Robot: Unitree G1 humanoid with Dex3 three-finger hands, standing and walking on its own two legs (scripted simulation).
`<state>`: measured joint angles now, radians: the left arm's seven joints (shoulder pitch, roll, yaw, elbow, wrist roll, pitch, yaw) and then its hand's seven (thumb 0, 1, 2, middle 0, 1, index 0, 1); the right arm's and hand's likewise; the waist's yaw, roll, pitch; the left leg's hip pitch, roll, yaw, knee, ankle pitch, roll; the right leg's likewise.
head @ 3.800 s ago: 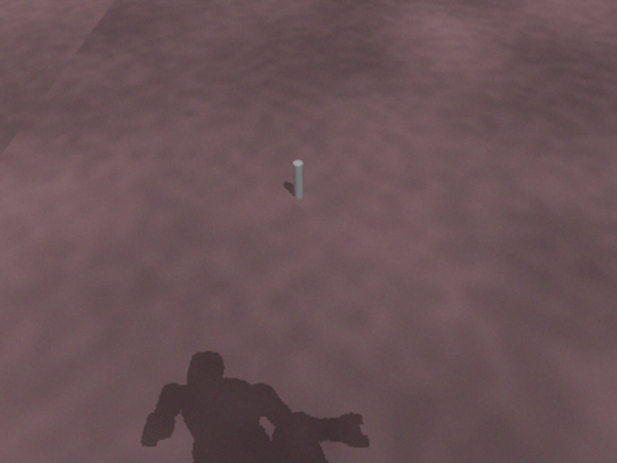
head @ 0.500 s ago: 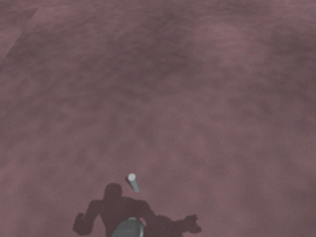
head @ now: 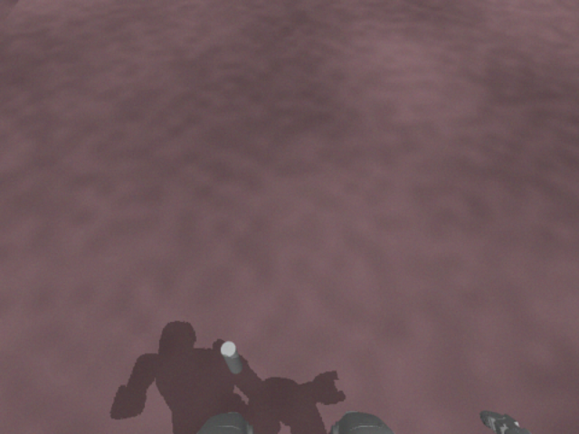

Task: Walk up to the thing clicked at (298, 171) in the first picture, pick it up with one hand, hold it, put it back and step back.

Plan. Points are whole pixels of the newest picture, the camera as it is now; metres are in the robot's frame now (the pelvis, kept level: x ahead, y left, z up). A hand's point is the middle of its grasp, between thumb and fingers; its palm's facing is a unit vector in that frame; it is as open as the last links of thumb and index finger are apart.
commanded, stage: walk up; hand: left
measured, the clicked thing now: (232, 358) +0.38 +0.18 -0.65
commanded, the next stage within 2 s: stand in 1.24 s
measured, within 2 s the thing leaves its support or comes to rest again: neither
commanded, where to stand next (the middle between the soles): +0.09 +0.01 m, yaw +1 degrees
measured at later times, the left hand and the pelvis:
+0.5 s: hand (131, 425) +0.14 +0.24 -0.12, palm faces -0.03 -0.95 -0.33, open 7.4 cm; pelvis +0.02 +0.00 +0.03, yaw +0 degrees
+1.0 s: hand out of the picture +0.10 +0.25 -0.13, palm faces -0.01 -0.95 -0.33, open 7.4 cm; pelvis +0.03 +0.00 +0.03, yaw +0 degrees
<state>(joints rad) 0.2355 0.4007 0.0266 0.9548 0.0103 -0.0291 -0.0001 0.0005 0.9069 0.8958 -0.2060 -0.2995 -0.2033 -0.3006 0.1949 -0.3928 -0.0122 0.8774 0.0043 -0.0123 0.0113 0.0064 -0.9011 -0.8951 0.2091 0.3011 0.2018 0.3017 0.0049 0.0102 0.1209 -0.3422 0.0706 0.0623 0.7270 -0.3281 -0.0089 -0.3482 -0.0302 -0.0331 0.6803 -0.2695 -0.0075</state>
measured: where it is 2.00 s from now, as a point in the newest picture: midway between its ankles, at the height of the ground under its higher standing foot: outside the picture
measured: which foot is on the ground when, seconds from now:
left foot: down 0.00-1.00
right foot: down 0.00-1.00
